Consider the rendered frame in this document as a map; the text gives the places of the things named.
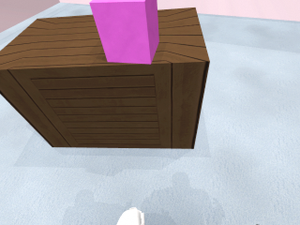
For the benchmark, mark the pedestal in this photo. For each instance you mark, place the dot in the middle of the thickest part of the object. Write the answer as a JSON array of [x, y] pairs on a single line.
[[55, 74]]

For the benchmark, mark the left robot thigh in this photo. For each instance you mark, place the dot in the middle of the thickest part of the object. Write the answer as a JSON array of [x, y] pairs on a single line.
[[131, 217]]

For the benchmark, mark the carton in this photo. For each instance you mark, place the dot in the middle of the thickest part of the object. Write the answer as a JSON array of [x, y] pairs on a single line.
[[128, 29]]

